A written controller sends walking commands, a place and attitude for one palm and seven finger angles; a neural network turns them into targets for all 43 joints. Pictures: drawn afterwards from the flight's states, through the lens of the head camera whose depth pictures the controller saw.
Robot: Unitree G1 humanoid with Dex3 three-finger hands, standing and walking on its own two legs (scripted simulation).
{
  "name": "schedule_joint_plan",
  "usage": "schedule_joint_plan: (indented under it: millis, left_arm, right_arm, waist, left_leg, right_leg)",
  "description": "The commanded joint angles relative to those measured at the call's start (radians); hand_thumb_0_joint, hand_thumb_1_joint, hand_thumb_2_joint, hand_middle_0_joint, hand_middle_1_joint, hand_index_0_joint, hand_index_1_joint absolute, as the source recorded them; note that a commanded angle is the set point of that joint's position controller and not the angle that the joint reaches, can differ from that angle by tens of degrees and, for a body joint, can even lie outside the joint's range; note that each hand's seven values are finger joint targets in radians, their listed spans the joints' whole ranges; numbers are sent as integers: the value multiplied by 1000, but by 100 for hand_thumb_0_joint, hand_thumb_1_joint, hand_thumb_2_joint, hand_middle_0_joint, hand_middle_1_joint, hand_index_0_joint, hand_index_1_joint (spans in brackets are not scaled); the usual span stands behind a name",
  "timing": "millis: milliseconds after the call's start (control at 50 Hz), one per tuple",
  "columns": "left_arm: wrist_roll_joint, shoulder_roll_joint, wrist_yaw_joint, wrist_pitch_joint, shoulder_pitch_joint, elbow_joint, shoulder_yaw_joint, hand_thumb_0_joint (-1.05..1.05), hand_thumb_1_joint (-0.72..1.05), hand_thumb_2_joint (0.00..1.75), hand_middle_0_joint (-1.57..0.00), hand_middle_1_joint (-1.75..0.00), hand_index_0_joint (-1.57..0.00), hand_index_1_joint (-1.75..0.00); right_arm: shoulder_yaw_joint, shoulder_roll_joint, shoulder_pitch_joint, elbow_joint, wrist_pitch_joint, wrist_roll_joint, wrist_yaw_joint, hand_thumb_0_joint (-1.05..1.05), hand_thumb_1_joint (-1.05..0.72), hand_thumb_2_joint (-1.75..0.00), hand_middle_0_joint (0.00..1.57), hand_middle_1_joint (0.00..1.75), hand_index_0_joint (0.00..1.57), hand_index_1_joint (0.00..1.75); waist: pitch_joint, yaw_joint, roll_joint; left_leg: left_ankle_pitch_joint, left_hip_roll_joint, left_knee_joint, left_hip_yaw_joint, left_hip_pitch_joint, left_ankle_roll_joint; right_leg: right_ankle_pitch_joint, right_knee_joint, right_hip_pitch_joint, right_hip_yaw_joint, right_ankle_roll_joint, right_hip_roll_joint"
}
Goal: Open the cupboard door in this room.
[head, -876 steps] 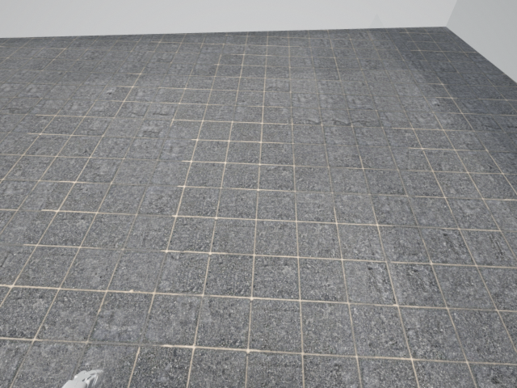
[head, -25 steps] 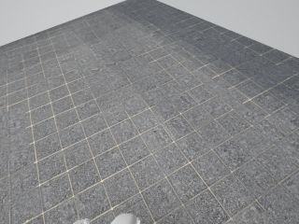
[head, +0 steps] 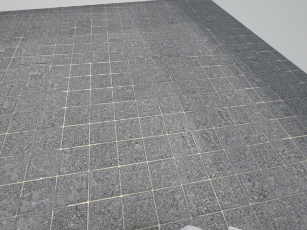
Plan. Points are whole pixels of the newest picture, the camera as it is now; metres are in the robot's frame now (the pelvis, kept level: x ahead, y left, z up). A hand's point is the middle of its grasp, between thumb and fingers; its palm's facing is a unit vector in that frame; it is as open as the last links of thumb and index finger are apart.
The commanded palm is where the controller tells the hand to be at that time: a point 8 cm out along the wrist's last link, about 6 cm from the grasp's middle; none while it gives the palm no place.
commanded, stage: turn or walk to find it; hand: left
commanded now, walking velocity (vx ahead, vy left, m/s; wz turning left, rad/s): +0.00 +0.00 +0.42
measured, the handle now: out of the picture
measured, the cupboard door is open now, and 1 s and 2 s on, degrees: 0 0 0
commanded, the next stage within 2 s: stand and wait in 1.08 s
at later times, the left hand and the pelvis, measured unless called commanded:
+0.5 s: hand out of the picture +0.01 +0.15 -0.15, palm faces +0.22 -0.94 -0.27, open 7.3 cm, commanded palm none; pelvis -0.02 -0.05 +0.00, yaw +13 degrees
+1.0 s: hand out of the picture -0.08 +0.22 -0.17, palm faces +0.44 -0.86 -0.25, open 7.3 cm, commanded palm none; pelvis -0.05 +0.00 +0.01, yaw +24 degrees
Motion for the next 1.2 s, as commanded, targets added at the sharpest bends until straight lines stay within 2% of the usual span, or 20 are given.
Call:
schedule_joint_plan:
  millis: [0,120,200,220,240,260,300,360,540,640,660,700,720,740,780,840,1040,1140,1160,1180]
  left_arm:
    - [-6,56,-4,-32,-31,-95,9,0,90,90,-20,-30,-20,-30]
    - [-11,37,0,-40,-55,-129,3,0,90,90,-20,-30,-20,-30]
    - [-10,60,5,-63,68,-103,11,0,90,90,-20,-30,-20,-30]
    - [2,119,10,-76,92,-102,21,0,90,90,-20,-30,-20,-30]
    - [12,194,15,-79,95,-112,34,0,90,90,-20,-30,-20,-30]
    - [-1,182,20,-81,83,-121,43,0,90,90,-20,-30,-20,-30]
    - [-3,131,18,-76,-28,-147,29,0,90,90,-20,-30,-20,-30]
    - [1,83,18,-82,-75,-159,15,0,90,90,-20,-30,-20,-30]
    - [10,145,15,-74,62,-95,33,0,90,90,-20,-30,-20,-30]
    - [4,155,12,-63,39,-80,41,0,90,90,-20,-30,-20,-30]
    - [-4,137,11,-57,24,-80,39,0,90,90,-20,-30,-20,-30]
    - [-7,32,3,-41,-9,-145,9,0,90,90,-20,-30,-20,-30]
    - [-1,49,13,-25,-82,-143,9,0,90,90,-20,-30,-20,-30]
    - [-4,50,9,-23,-112,-134,16,0,90,90,-20,-30,-20,-30]
    - [-3,56,-5,-30,-69,-96,18,0,90,90,-20,-30,-20,-30]
    - [-5,57,-6,-33,-36,-79,14,0,90,90,-20,-30,-20,-30]
    - [-10,34,3,-38,-114,-134,4,0,90,90,-20,-30,-20,-30]
    - [-16,38,8,-55,-12,-114,5,0,90,90,-20,-30,-20,-30]
    - [-13,65,11,-64,23,-107,10,0,90,90,-20,-30,-20,-30]
    - [1,134,19,-76,55,-106,23,0,90,90,-20,-30,-20,-30]
  right_arm:
    - [-58,-202,58,-43,-11,-3,-9,0,-90,-90,20,30,20,30]
    - [-73,-207,54,-57,1,-11,-4,0,-90,-90,20,30,20,30]
    - [-77,-183,27,-69,6,-3,1,0,-90,-90,20,30,20,30]
    - [-70,-131,53,-79,4,7,6,0,-90,-90,20,30,20,30]
    - [-60,-80,48,-106,3,5,10,0,-90,-90,20,30,20,30]
    - [-74,-132,51,-97,23,-4,3,0,-90,-90,20,30,20,30]
    - [-80,-128,51,-59,36,-6,14,0,-90,-90,20,30,20,30]
    - [-74,-104,115,-22,41,-8,27,0,-90,-90,20,30,20,30]
    - [-46,-81,13,-36,27,2,22,0,-90,-90,20,30,20,30]
    - [-39,-84,84,-20,7,6,16,0,-90,-90,20,30,20,30]
    - [-45,-109,118,-12,-2,6,18,0,-90,-90,20,30,20,30]
    - [-80,-276,179,-16,-6,-5,11,0,-90,-90,20,30,20,30]
    - [-79,-261,196,4,-5,-8,-1,0,-90,-90,20,30,20,30]
    - [-74,-240,157,0,-3,-9,-11,0,-90,-90,20,30,20,30]
    - [-57,-196,67,-25,-10,-8,-15,0,-90,-90,20,30,20,30]
    - [-55,-190,72,-29,-18,-2,-13,0,-90,-90,20,30,20,30]
    - [-74,-191,119,-33,-5,-11,-9,0,-90,-90,20,30,20,30]
    - [-76,-183,80,-43,2,-7,-5,0,-90,-90,20,30,20,30]
    - [-75,-164,78,-47,0,0,-1,0,-90,-90,20,30,20,30]
    - [-67,-110,98,-59,-2,8,5,0,-90,-90,20,30,20,30]
  waist:
    - [-89,-49,166]
    - [-85,-57,212]
    - [-120,6,142]
    - [-149,9,-36]
    - [-122,15,-264]
    - [-129,20,-268]
    - [-32,-28,-108]
    - [-41,-60,-120]
    - [-87,19,-149]
    - [-140,-23,-153]
    - [-147,-51,-63]
    - [-120,-88,360]
    - [-111,-116,324]
    - [-64,-97,310]
    - [-54,-49,191]
    - [-93,-42,163]
    - [-105,-75,181]
    - [-131,-21,165]
    - [-140,-5,106]
    - [-172,2,-87]
  left_leg:
    - [516,245,-160,-209,123,134]
    - [473,232,-127,-287,48,136]
    - [312,152,-3,-282,-99,64]
    - [111,63,135,-194,-222,4]
    - [-275,-65,349,-70,-367,-53]
    - [-322,-20,525,-126,-331,-51]
    - [-202,10,711,-127,-340,-52]
    - [-89,29,732,-84,-320,-77]
    - [-200,42,371,17,-239,-91]
    - [-51,28,35,75,-50,-69]
    - [76,56,-100,44,77,-56]
    - [514,414,-199,-379,188,123]
    - [457,404,-211,-374,107,144]
    - [423,354,-206,-349,71,140]
    - [437,283,-187,-254,74,125]
    - [516,239,-172,-195,127,113]
    - [490,241,-142,-323,122,149]
    - [438,179,-63,-341,-24,102]
    - [332,138,-7,-320,-104,59]
    - [81,36,148,-208,-265,-5]
  right_leg:
    - [29,-28,-71,29,16,0]
    - [3,-276,57,10,5,41]
    - [250,-636,325,-1,-7,42]
    - [288,-731,445,143,-49,-110]
    - [432,-762,461,366,-161,-335]
    - [413,-793,337,379,-218,-388]
    - [293,-791,219,261,-215,-292]
    - [322,-770,223,93,-169,-213]
    - [539,-703,363,42,-216,-265]
    - [577,-569,335,-31,-160,-251]
    - [475,-479,238,-72,-111,-225]
    - [-190,-134,-114,-99,-2,-30]
    - [-178,-38,-91,-3,-8,-30]
    - [-119,16,-118,27,-10,-26]
    - [4,60,-115,35,-3,-22]
    - [61,51,-99,33,13,-9]
    - [-3,-202,-18,42,10,34]
    - [176,-547,242,11,-13,71]
    - [269,-677,360,35,-20,37]
    - [314,-752,501,217,-74,-159]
